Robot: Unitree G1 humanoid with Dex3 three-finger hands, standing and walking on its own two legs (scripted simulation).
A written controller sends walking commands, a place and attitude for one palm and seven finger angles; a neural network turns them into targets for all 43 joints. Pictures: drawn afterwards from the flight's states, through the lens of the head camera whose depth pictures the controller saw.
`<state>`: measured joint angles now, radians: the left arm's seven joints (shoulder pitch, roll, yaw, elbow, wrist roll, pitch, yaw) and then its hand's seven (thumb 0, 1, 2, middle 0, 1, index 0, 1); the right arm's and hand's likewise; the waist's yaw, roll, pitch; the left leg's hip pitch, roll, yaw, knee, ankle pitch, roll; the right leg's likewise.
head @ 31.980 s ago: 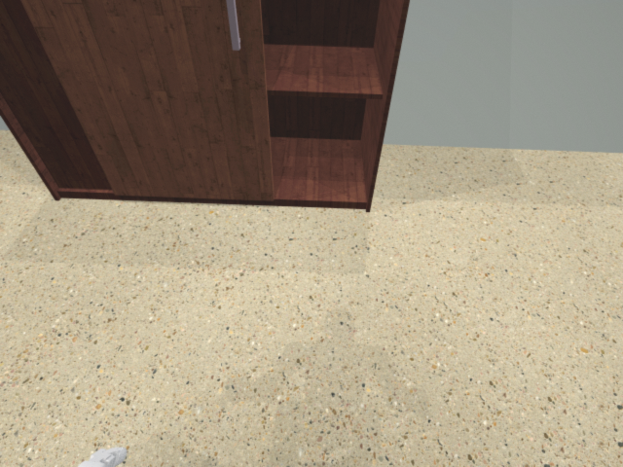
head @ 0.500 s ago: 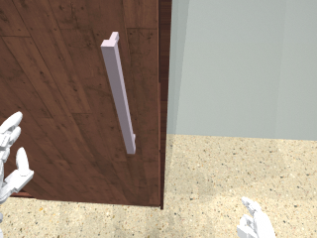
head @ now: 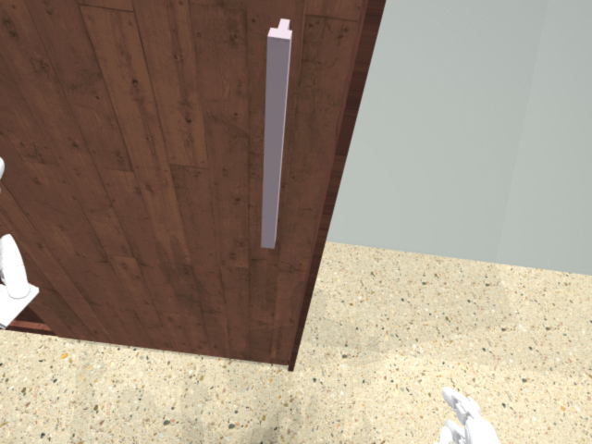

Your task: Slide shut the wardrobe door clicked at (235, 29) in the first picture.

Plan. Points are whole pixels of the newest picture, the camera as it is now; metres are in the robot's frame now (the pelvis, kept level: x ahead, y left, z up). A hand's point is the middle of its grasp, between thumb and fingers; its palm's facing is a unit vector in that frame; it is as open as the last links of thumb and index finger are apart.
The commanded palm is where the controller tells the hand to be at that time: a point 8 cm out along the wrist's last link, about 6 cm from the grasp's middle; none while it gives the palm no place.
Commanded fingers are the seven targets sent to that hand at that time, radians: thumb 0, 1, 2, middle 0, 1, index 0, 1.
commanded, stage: step back with the hand held close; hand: left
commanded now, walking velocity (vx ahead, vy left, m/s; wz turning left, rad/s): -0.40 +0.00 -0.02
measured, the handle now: (274, 156) +0.45 +0.07 +0.16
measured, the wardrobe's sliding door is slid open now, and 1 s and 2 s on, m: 0.00 0.00 0.00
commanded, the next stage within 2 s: stop stepping back and stand still in 0.30 s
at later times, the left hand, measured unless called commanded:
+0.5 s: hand out of the picture +0.11 +0.24 +0.19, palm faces +0.37 -0.79 -0.49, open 7.4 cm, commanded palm +0.05 +0.28 +0.19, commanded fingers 0.00 0.90 0.90 -0.20 -0.30 -0.20 -0.30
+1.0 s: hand out of the picture -0.01 +0.27 +0.17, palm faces +0.50 -0.81 -0.30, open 7.4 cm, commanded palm -0.07 +0.30 +0.19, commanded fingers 0.00 0.90 0.90 -0.20 -0.30 -0.20 -0.30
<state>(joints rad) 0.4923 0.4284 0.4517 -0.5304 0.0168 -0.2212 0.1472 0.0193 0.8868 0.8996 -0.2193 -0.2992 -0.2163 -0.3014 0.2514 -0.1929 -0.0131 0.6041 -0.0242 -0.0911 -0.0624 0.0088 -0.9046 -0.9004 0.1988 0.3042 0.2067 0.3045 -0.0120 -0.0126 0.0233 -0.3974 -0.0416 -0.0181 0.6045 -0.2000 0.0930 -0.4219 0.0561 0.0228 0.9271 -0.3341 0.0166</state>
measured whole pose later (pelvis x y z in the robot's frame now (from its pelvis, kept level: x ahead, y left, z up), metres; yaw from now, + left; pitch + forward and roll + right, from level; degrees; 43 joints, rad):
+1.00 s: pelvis -0.21 +0.00 +0.00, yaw -1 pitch -1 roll +0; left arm 0.45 0.35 0.40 -0.42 -0.03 -0.14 0.17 0.02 0.89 0.90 -0.21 -0.30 -0.21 -0.30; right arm 0.29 -0.25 -0.01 0.63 -0.01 -0.10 -0.09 0.01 -0.90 -0.90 0.20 0.30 0.21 0.30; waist 0.00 -0.06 -0.09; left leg -0.23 0.05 0.01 0.57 -0.37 0.05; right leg -0.38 -0.05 -0.08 0.62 -0.30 -0.04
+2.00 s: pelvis -0.25 +0.00 +0.00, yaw +4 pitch -1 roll +0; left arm 0.28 0.26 0.05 1.00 0.01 0.05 0.01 0.00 0.93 0.90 -0.20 -0.30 -0.20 -0.30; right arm 0.35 -0.18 -0.01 1.00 -0.04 0.04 -0.01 0.00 -0.91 -0.90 0.20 0.30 0.21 0.30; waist -0.01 0.01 0.08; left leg -0.30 -0.01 -0.06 0.56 -0.24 -0.01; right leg -0.32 -0.01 0.09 0.51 -0.20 0.03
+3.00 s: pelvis -0.19 -0.01 +0.01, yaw +4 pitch +0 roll +0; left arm 0.17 0.17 0.03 1.12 0.00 0.01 0.02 0.01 0.91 0.90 -0.20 -0.30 -0.20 -0.30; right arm 0.22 -0.16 0.00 1.11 -0.02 0.00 -0.03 0.00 -0.91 -0.90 0.20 0.30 0.20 0.30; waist -0.01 0.00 0.09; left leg -0.15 0.01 -0.06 0.43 -0.28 -0.02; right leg -0.20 0.00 0.09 0.43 -0.22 0.03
